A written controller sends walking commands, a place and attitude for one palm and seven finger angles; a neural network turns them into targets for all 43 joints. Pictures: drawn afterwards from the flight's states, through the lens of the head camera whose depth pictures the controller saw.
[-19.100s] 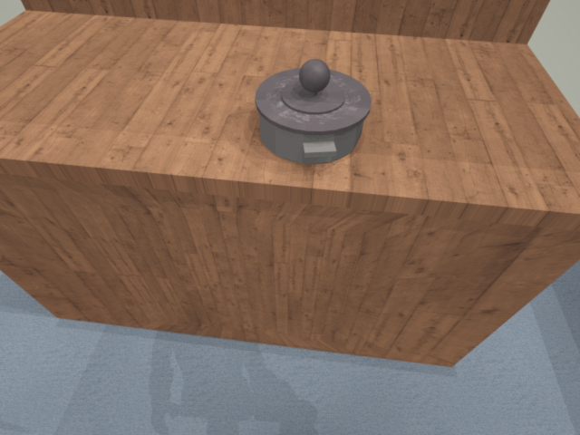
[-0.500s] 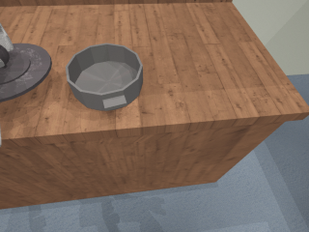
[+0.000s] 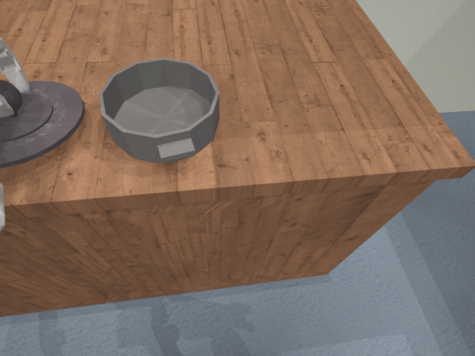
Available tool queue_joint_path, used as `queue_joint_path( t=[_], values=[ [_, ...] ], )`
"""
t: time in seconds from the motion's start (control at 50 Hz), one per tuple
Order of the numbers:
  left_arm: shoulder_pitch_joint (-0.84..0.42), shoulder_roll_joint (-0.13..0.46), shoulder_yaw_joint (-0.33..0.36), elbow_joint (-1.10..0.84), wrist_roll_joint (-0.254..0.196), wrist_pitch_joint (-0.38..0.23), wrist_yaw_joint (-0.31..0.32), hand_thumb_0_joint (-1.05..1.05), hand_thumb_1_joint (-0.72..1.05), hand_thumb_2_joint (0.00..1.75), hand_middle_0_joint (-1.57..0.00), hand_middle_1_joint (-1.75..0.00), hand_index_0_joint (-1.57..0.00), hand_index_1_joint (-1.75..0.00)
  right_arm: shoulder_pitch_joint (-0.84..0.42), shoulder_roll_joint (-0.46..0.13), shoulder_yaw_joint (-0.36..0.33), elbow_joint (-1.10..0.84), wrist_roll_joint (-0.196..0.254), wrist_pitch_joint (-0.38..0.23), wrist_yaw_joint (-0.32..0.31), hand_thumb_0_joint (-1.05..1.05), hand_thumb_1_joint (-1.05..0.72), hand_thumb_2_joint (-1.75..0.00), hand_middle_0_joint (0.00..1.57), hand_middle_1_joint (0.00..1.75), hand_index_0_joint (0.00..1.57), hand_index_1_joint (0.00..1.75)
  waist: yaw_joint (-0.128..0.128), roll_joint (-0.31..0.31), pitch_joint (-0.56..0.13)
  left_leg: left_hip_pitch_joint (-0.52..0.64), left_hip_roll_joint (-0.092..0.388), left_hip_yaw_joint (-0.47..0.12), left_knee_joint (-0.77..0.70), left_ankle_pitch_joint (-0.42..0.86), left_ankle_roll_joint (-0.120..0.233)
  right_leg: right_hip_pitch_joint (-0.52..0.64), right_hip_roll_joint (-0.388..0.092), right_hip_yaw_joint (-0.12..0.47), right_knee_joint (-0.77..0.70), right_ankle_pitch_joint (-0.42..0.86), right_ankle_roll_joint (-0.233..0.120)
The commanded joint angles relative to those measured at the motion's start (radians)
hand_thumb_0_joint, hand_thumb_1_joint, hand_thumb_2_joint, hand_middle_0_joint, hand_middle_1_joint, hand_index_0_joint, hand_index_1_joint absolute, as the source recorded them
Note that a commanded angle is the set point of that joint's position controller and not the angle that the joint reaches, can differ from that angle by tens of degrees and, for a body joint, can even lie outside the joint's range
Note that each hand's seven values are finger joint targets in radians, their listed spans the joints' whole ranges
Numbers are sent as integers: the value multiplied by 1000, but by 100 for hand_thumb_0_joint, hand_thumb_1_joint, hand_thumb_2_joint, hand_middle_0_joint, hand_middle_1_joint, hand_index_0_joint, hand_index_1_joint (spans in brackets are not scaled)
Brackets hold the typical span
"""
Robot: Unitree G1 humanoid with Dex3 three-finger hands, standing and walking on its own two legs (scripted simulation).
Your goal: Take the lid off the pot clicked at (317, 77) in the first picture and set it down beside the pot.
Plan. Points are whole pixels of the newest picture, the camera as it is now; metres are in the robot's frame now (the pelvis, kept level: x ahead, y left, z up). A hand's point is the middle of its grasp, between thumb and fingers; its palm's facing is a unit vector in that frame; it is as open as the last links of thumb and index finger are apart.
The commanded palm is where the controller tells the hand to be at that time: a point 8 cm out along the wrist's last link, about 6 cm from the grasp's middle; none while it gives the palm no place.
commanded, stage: lower the lid onto the table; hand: left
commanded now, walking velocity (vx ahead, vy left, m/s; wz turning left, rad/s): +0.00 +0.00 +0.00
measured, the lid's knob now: (0, 97) +0.50 +0.33 +0.15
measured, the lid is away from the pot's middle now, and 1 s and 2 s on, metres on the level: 0.23 0.24 0.24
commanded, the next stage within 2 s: open the fingers wide in 0.30 s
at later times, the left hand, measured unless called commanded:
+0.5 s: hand (1, 99) +0.49 +0.32 +0.16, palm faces -0.39 -0.14 -0.91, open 8.1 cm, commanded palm +0.50 +0.32 +0.22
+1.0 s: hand out of the picture +0.48 +0.32 +0.15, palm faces -0.38 -0.11 -0.92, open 8.4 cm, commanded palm +0.50 +0.32 +0.22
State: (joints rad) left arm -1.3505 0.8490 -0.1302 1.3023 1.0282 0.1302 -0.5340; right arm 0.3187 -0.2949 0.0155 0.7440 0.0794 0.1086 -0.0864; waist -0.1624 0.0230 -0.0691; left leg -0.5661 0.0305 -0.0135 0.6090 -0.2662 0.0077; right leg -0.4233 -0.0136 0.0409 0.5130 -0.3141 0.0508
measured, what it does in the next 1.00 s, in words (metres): stands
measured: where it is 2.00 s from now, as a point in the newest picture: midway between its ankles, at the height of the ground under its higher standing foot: outside the picture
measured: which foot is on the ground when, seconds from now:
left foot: down 0.00-1.00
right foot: down 0.00-1.00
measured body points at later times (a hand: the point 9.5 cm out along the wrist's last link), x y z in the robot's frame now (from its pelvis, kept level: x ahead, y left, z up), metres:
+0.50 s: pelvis +0.00 +0.01 -0.01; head +0.08 +0.01 +0.44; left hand +0.51 +0.32 +0.21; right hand -0.01 -0.27 -0.13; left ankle +0.01 +0.12 -0.73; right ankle -0.05 -0.16 -0.73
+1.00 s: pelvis -0.01 +0.01 -0.01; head +0.08 +0.02 +0.43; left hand +0.49 +0.33 +0.21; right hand +0.02 -0.28 -0.13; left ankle +0.01 +0.12 -0.73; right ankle -0.05 -0.16 -0.73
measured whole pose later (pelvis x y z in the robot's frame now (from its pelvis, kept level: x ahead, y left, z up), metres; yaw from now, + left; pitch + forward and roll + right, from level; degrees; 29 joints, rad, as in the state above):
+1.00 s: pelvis -0.01 +0.01 -0.01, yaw -1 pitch +14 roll -3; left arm -1.22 0.88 -0.08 1.15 1.02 -0.05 -0.48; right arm 0.28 -0.28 0.01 0.69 0.09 0.21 -0.09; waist -0.14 0.02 -0.08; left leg -0.66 0.04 -0.01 0.72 -0.31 0.02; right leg -0.51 0.00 0.04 0.60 -0.34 0.05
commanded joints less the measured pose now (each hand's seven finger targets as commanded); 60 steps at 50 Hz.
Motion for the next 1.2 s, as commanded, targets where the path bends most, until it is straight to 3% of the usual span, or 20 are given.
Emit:
queue_joint_path(
  t=[0.0,0.12,0.34,0.36,0.38,0.4,0.44,0.48,0.5,0.54,0.6,0.68,0.7,0.76,0.8,0.84,1.0,1.06,1.1,1.18],
  values=[
    [-573,275,40,-229,16,-8,54,0,56,104,-77,-106,-80,-110,100,-194,-63,-47,-2,-15,-13,0,-90,-90,20,30,20,30,-7,145,-446,451,-51,49,3,370,64,-38,83,-89,-35,324,-63],
    [-562,280,56,-242,19,-28,60,0,56,104,-77,-106,-80,-110,121,-187,-66,-46,-4,-16,-14,0,-90,-90,20,30,20,30,-3,206,-478,494,-44,36,38,512,63,-68,90,-95,-13,370,-66],
    [-481,258,41,-148,17,-39,67,0,56,104,-77,-106,-80,-110,146,-192,-63,-44,-5,3,-10,0,-90,-90,20,30,20,30,-16,117,-404,396,-47,42,45,388,61,-103,97,-102,3,320,-64],
    [-483,279,55,-157,17,-41,68,0,56,104,-77,-106,-80,-110,147,-193,-64,-48,-2,7,-10,0,-90,-90,20,30,20,30,-13,125,-423,395,-47,42,48,394,60,-93,95,-100,7,328,-66],
    [-362,256,86,-231,0,-56,67,0,56,104,-77,-106,-80,-110,129,-182,-66,-86,5,7,-1,0,-90,-90,20,30,20,30,38,155,-477,447,-52,39,49,524,58,-63,96,-109,30,365,-76],
    [-350,327,140,-354,34,-104,93,0,55,103,-76,-105,-79,-109,130,-183,-78,-94,-11,29,-1,0,-90,-90,20,30,20,30,38,152,-514,457,-31,28,65,553,47,-89,94,-100,32,348,-70],
    [-342,248,88,-329,26,-129,100,0,52,101,-73,-104,-77,-108,113,-172,-80,-95,-9,50,-5,0,-90,-90,20,30,20,30,15,128,-442,427,-31,39,63,472,56,-123,94,-100,16,310,-69],
    [-342,272,103,-363,4,-150,97,0,49,99,-71,-103,-75,-107,100,-177,-76,-102,0,62,-14,0,-90,-90,20,30,20,30,21,120,-437,410,-41,51,54,421,61,-93,95,-99,16,303,-74],
    [-377,349,154,-373,9,-150,102,0,47,98,-70,-102,-74,-106,102,-182,-80,-101,-2,69,-14,0,-90,-90,20,30,20,30,17,123,-458,403,-40,47,52,369,61,-87,93,-91,12,287,-69],
    [-344,307,110,-299,3,-146,94,0,44,97,-69,-101,-72,-104,99,-176,-73,-98,6,72,-17,0,-90,-90,20,30,20,30,3,106,-394,354,-47,54,49,310,62,-101,91,-96,10,274,-72],
    [-405,369,154,-417,13,-166,99,0,39,96,-66,-98,-69,-101,86,-177,-74,-107,5,80,-12,0,-90,-90,20,30,20,30,26,210,-511,444,-38,41,67,443,56,-92,91,-91,32,308,-74],
    [-331,274,101,-370,-19,-175,81,0,32,94,-63,-94,-65,-97,78,-170,-69,-106,12,83,-12,0,-90,-90,20,30,20,30,19,154,-441,430,-37,50,75,455,60,-115,95,-101,30,314,-74],
    [-372,333,139,-392,-9,-171,86,0,31,94,-62,-93,-64,-96,78,-177,-75,-106,5,89,-9,0,-90,-90,20,30,20,30,17,156,-471,427,-37,46,76,423,58,-108,93,-93,27,308,-69],
    [-331,308,116,-329,-13,-170,81,0,25,93,-60,-90,-62,-92,73,-171,-69,-110,10,90,-9,0,-90,-90,20,30,20,30,13,130,-410,368,-48,53,76,371,61,-105,94,-95,27,307,-73],
    [-376,345,143,-408,-11,-177,87,0,22,92,-59,-88,-60,-89,66,-177,-71,-112,7,93,-7,0,-90,-90,20,30,20,30,25,166,-480,418,-39,45,80,427,58,-98,93,-91,37,318,-71],
    [-319,297,107,-318,-12,-172,85,0,18,92,-57,-85,-59,-87,69,-170,-65,-111,11,92,-8,0,-90,-90,20,30,20,30,14,134,-400,365,-46,50,79,379,58,-119,95,-98,34,301,-74],
    [-389,305,103,-360,-13,-170,87,0,4,90,-52,-75,-53,-76,75,-177,-69,-104,8,91,-11,0,-90,-90,20,30,20,30,10,134,-465,388,-42,47,75,347,59,-115,92,-93,36,281,-71],
    [-363,297,102,-310,-12,-169,86,0,-2,90,-51,-71,-51,-72,90,-176,-68,-97,8,86,-12,0,-90,-90,20,30,20,30,4,109,-411,364,-44,44,74,311,60,-133,95,-99,30,260,-74],
    [-400,330,119,-356,-15,-174,88,0,-5,89,-49,-68,-50,-69,87,-182,-67,-96,9,87,-13,0,-90,-90,20,30,20,30,10,130,-455,378,-40,43,72,342,59,-118,93,-93,36,279,-72],
    [-357,274,104,-389,-23,-187,84,0,-12,88,-46,-64,-46,-64,103,-170,-71,-99,7,81,-7,0,-90,-90,20,30,20,30,25,188,-496,472,-36,30,94,515,57,-145,103,-107,49,305,-79]
  ],
)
